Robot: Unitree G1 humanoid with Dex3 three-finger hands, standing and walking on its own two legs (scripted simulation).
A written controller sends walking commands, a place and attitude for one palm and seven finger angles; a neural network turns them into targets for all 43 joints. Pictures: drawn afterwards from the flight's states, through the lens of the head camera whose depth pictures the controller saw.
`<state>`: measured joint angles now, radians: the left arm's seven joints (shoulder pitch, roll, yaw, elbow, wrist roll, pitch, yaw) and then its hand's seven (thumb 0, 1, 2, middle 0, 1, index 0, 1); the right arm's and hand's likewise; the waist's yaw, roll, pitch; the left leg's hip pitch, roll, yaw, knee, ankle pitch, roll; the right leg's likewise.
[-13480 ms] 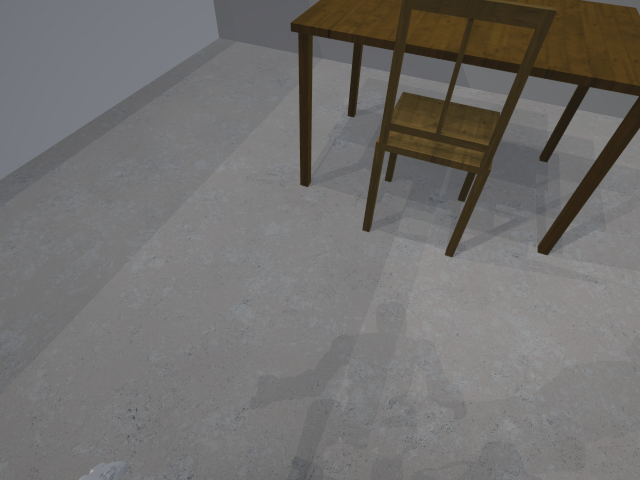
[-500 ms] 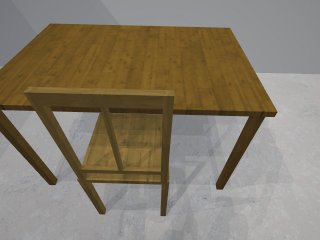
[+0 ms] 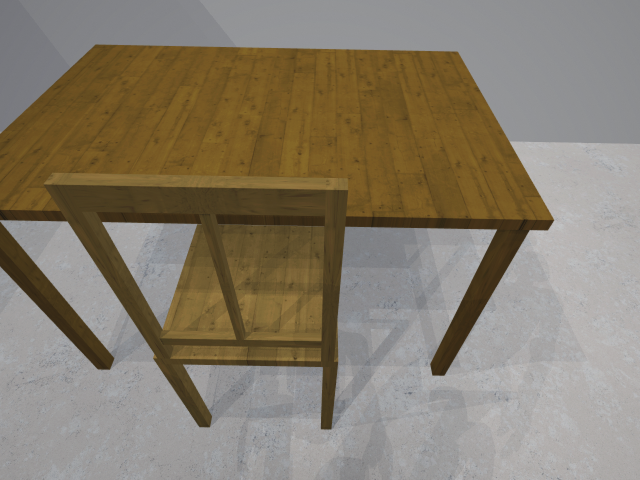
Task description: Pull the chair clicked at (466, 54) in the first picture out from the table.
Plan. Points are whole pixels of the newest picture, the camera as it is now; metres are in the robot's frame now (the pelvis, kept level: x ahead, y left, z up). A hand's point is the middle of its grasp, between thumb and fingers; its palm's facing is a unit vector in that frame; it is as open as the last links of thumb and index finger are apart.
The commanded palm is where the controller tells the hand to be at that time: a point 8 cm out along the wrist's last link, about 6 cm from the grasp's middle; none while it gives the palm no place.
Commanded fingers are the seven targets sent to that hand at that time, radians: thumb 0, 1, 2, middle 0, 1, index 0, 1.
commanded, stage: look again from close up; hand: left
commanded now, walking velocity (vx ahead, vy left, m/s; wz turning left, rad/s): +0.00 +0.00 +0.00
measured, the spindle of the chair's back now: (226, 284) +0.43 +0.18 -0.06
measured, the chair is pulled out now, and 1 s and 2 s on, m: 0.00 0.00 0.00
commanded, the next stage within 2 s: raise the hand toward the chair's back in 0.72 s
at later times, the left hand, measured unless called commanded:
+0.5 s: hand out of the picture -0.02 +0.15 -0.17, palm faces +0.04 -0.99 -0.17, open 7.4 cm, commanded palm none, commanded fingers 0.00 0.90 0.90 -0.20 -0.30 -0.20 -0.30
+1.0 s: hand out of the picture +0.13 +0.20 -0.08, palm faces +0.21 -0.94 -0.26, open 7.5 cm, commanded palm +0.10 +0.20 -0.07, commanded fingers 0.00 0.67 0.80 -0.18 -0.26 -0.18 -0.26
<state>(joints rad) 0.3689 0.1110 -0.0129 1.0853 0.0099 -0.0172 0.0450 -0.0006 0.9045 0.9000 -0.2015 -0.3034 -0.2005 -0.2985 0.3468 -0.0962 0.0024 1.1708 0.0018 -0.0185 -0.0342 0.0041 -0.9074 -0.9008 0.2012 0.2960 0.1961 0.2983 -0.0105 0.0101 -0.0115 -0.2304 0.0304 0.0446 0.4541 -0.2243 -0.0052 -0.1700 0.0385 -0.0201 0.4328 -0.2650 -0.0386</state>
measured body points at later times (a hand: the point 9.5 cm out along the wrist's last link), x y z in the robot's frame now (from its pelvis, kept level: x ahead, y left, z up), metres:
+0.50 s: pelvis +0.00 +0.00 +0.00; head +0.00 +0.00 +0.45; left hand -0.02 +0.20 -0.16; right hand -0.03 -0.20 -0.17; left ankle +0.01 +0.12 -0.74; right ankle -0.02 -0.09 -0.74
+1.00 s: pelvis -0.02 +0.00 -0.01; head +0.01 -0.02 +0.44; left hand +0.11 +0.25 -0.06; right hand +0.04 -0.26 -0.15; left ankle +0.01 +0.12 -0.74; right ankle -0.02 -0.09 -0.74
